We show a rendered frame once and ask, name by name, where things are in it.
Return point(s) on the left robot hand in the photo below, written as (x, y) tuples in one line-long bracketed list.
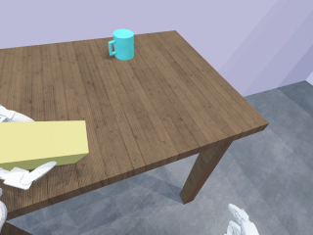
[(19, 177)]

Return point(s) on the table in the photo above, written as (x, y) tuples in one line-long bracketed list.
[(165, 104)]

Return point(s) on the sponge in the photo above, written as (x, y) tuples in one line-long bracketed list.
[(31, 144)]

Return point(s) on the right robot hand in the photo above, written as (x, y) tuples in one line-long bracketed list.
[(246, 228)]

